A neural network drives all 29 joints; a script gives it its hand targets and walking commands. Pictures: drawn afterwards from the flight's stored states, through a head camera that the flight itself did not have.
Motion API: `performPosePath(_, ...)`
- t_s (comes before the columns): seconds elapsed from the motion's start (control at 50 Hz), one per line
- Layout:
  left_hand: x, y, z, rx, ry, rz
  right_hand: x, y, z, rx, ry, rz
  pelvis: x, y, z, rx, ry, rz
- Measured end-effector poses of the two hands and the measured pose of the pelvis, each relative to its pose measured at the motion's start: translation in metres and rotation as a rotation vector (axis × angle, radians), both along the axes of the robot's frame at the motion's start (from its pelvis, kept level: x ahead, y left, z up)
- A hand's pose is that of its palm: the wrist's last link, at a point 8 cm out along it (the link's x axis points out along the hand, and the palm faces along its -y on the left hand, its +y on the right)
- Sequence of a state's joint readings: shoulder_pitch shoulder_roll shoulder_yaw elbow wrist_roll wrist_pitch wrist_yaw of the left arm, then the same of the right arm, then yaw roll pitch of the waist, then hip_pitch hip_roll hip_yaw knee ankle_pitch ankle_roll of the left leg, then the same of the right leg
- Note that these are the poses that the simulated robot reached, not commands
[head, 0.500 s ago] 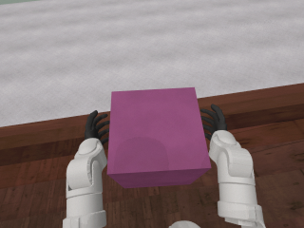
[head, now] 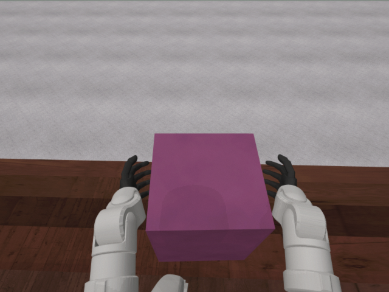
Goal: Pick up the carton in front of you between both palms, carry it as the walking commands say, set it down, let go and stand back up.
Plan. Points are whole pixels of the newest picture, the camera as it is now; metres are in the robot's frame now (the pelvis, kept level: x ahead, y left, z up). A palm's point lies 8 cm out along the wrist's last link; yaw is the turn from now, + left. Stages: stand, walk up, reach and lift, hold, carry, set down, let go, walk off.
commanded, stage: carry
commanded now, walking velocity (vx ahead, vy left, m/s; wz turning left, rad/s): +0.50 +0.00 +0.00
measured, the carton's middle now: (203, 201) +0.32 +0.03 -0.01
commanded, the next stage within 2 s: none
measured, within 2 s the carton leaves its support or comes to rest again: neither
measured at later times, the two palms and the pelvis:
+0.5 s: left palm (178, 124) +0.69 +0.14 -0.11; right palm (265, 129) +0.67 -0.17 -0.10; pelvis +0.37 +0.00 -0.16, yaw +1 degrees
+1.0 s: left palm (193, 96) +1.08 +0.12 -0.28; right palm (252, 101) +1.07 -0.19 -0.28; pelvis +0.77 -0.02 -0.36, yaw -1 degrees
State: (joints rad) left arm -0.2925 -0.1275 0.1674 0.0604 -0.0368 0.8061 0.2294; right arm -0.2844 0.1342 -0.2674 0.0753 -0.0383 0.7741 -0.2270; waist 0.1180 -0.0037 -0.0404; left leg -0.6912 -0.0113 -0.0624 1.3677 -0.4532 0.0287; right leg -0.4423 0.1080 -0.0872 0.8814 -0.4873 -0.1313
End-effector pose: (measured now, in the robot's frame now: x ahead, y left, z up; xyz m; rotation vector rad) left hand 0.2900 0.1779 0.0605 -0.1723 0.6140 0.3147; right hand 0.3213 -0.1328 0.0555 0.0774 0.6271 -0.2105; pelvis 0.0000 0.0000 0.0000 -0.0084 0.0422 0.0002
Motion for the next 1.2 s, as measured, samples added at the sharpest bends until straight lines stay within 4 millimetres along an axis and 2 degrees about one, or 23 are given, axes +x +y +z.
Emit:
performPosePath(0.06, 0.043, -0.005, -0.017, -0.005, 0.026, -0.009, 0.035, -0.004, -0.022, 0.039, 0.029, -0.017, 0.039, 0.000, -0.009, 0.006, 0.008, -0.006)
performPosePath(0.14, 0.112, -0.011, -0.030, 0.012, -0.021, -0.044, 0.093, -0.010, -0.042, 0.047, -0.015, -0.040, 0.098, 0.006, -0.030, 0.003, 0.009, -0.020)
performPosePath(0.22, 0.190, -0.017, -0.051, 0.033, -0.102, -0.095, 0.159, -0.017, -0.059, 0.035, -0.099, -0.077, 0.171, 0.014, -0.072, -0.009, -0.021, -0.020)
performPosePath(0.26, 0.233, -0.022, -0.068, 0.078, -0.130, -0.130, 0.188, -0.024, -0.070, 0.035, -0.135, -0.107, 0.204, 0.017, -0.099, 0.006, -0.020, -0.017)
performPosePath(0.3, 0.268, -0.029, -0.089, 0.115, -0.107, -0.151, 0.212, -0.027, -0.088, 0.041, -0.128, -0.116, 0.231, 0.019, -0.116, 0.026, -0.010, -0.008)
performPosePath(0.38, 0.318, -0.034, -0.131, 0.097, -0.003, -0.142, 0.251, -0.033, -0.125, 0.058, -0.037, -0.146, 0.284, 0.019, -0.132, 0.034, -0.005, -0.004)
performPosePath(0.42, 0.340, -0.035, -0.148, 0.064, 0.032, -0.134, 0.277, -0.034, -0.139, 0.067, -0.002, -0.148, 0.311, 0.015, -0.137, 0.029, -0.001, -0.002)
performPosePath(0.52, 0.412, -0.038, -0.181, 0.028, 0.001, -0.098, 0.364, -0.036, -0.160, 0.050, -0.033, -0.109, 0.386, -0.003, -0.166, 0.030, 0.003, 0.012)
performPosePath(0.6, 0.481, -0.037, -0.201, 0.037, -0.088, -0.047, 0.449, -0.037, -0.185, 0.032, -0.122, -0.038, 0.460, -0.021, -0.212, 0.028, -0.022, 0.008)
performPosePath(0.66, 0.521, -0.034, -0.223, 0.040, -0.112, -0.016, 0.508, -0.036, -0.215, -0.030, -0.133, 0.001, 0.504, -0.031, -0.246, 0.000, -0.010, -0.005)
performPosePath(0.76, 0.571, -0.038, -0.269, 0.004, -0.010, 0.005, 0.572, -0.039, -0.269, -0.026, -0.009, -0.006, 0.571, -0.038, -0.266, -0.008, 0.003, -0.008)
performPosePath(0.8, 0.597, -0.041, -0.283, -0.003, 0.024, 0.002, 0.594, -0.041, -0.287, 0.009, 0.027, -0.018, 0.598, -0.037, -0.272, -0.004, 0.007, -0.011)
performPosePath(0.9, 0.685, -0.047, -0.306, 0.006, -0.013, -0.040, 0.665, -0.047, -0.318, 0.039, -0.007, -0.049, 0.674, -0.028, -0.300, -0.007, 0.006, -0.027)
performPosePath(0.96, 0.747, -0.051, -0.323, 0.014, -0.083, -0.084, 0.717, -0.051, -0.331, 0.029, -0.076, -0.076, 0.729, -0.021, -0.333, -0.014, -0.013, -0.025)
performPosePath(1.02, 0.811, -0.058, -0.348, 0.075, -0.128, -0.139, 0.762, -0.058, -0.347, 0.020, -0.133, -0.112, 0.780, -0.016, -0.371, 0.008, -0.026, -0.012)
performPosePath(1.14, 0.897, -0.067, -0.402, 0.080, 0.010, -0.158, 0.824, -0.066, -0.392, 0.046, -0.027, -0.167, 0.861, -0.011, -0.393, 0.018, 0.000, -0.017)
performPosePath(1.2, 0.933, -0.068, -0.422, 0.045, 0.037, -0.149, 0.866, -0.067, -0.406, 0.052, -0.001, -0.167, 0.900, -0.016, -0.400, 0.011, 0.009, -0.010)
